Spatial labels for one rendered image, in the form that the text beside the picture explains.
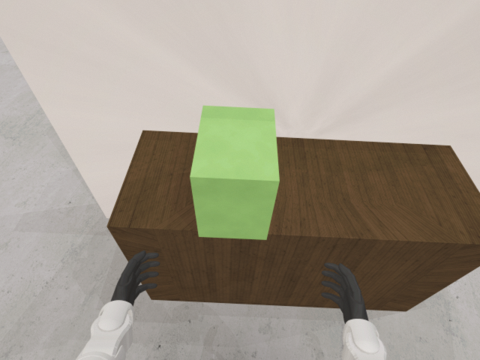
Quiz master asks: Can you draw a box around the left robot hand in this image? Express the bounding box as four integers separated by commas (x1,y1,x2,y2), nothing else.
111,250,160,306

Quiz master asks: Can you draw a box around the carton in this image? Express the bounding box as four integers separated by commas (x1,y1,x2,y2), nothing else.
190,106,280,240

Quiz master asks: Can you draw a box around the robot right forearm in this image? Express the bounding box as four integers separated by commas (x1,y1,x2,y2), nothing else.
342,319,387,360

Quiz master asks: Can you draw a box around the right robot hand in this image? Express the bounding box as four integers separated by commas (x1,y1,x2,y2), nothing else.
321,262,368,324

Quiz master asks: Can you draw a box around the robot left forearm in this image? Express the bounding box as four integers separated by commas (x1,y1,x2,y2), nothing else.
76,300,134,360

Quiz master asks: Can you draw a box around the pedestal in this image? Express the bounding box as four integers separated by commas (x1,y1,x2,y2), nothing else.
107,130,480,311

